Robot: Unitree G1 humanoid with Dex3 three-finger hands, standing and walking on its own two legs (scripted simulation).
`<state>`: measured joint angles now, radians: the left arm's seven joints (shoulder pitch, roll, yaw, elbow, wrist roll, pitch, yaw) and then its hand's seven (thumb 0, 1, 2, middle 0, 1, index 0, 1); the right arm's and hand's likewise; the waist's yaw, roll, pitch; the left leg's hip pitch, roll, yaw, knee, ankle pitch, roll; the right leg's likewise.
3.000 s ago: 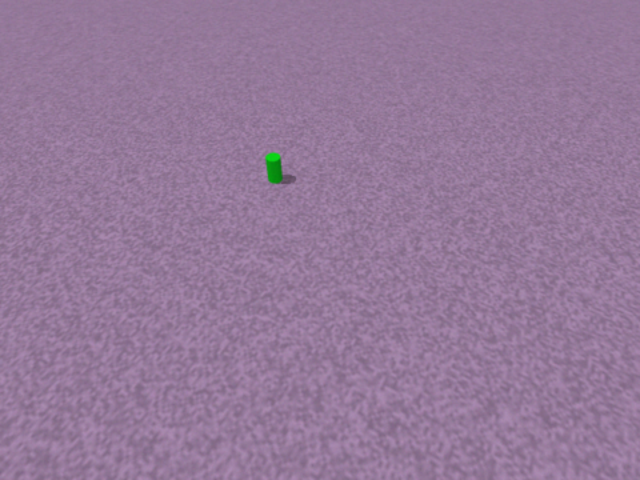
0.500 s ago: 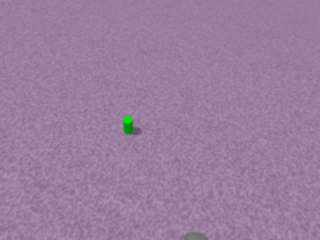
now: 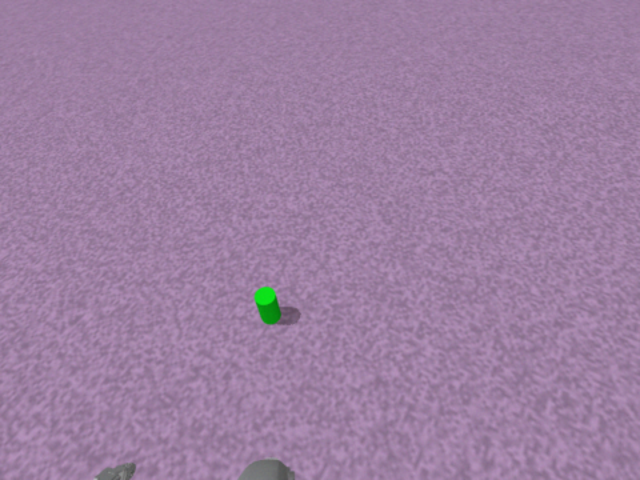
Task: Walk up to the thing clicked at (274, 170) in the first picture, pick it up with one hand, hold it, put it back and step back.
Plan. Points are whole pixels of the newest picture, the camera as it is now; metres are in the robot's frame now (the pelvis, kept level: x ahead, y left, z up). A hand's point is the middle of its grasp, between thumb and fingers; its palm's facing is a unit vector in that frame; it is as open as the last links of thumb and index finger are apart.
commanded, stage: walk up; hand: left
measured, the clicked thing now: (268, 306) +0.76 +0.26 -0.70
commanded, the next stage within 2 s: none
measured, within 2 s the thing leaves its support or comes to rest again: neither
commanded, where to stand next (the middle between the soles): +0.51 +0.00 m, yaw +1 degrees
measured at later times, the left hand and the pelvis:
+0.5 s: hand (149, 408) +0.25 +0.30 -0.15, palm faces -0.06 -0.94 -0.33, open 7.4 cm; pelvis +0.19 +0.03 +0.00, yaw +0 degrees
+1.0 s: hand (177, 326) +0.39 +0.29 -0.14, palm faces +0.01 -0.92 -0.39, open 7.4 cm; pelvis +0.36 +0.01 -0.01, yaw +1 degrees
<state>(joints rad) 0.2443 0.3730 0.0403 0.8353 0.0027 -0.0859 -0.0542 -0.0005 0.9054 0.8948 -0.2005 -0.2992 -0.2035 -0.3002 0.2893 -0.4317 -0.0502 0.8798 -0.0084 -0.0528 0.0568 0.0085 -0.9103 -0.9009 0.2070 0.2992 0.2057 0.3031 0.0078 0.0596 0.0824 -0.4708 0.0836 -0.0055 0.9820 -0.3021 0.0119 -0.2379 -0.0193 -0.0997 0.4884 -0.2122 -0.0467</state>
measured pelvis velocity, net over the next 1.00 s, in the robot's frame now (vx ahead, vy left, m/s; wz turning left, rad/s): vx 0.36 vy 0.01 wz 0.02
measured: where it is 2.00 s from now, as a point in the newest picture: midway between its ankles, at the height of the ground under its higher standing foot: (339, 396)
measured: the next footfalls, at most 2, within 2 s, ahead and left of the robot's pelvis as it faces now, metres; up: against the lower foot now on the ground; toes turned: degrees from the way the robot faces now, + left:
left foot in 0.20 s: +0.24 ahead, +0.15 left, +0.00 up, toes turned +6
right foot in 0.64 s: +0.40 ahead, -0.13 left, +0.00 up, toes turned -4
